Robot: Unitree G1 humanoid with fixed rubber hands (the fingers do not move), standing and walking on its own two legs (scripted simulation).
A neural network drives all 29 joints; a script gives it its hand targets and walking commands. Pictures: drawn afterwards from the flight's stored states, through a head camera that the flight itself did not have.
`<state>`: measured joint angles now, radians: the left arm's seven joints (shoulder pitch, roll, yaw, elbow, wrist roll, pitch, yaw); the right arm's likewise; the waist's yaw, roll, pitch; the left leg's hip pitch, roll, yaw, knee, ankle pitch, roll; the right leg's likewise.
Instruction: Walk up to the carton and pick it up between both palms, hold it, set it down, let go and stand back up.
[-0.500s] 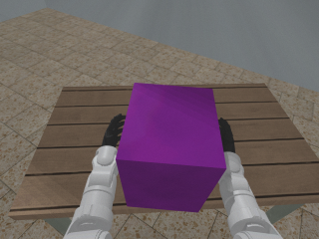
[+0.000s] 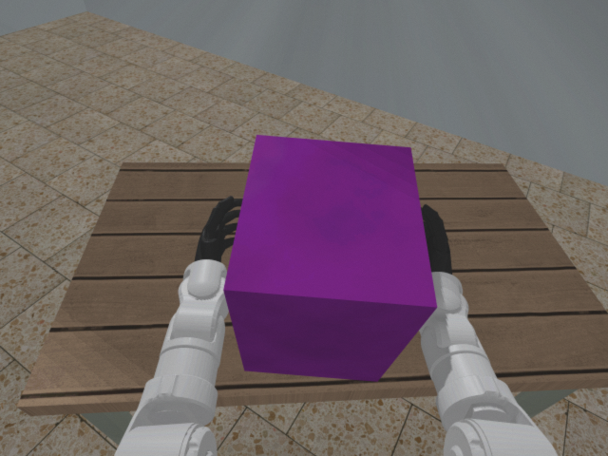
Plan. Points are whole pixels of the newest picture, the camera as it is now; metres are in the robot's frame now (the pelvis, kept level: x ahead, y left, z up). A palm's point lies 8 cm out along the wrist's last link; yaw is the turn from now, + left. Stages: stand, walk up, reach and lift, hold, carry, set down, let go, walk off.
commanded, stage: reach and lift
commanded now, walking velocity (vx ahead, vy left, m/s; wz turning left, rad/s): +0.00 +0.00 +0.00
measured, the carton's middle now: (321, 267) +0.37 +0.01 +0.04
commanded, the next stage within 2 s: none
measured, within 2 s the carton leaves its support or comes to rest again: neither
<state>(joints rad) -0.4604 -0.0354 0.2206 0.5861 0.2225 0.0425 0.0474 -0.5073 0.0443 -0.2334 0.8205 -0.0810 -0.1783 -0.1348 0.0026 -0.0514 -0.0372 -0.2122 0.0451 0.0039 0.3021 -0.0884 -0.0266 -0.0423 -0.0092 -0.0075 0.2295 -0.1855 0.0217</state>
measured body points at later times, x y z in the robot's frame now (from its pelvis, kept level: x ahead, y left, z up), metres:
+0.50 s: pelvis -0.01 +0.00 +0.00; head -0.03 +0.02 +0.45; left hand +0.37 +0.16 +0.11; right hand +0.38 -0.15 +0.12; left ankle +0.04 +0.13 -0.75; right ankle -0.04 -0.13 -0.75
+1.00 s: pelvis +0.00 +0.00 +0.00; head -0.05 +0.02 +0.44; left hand +0.37 +0.15 +0.16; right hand +0.38 -0.16 +0.17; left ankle +0.04 +0.13 -0.75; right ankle -0.04 -0.13 -0.75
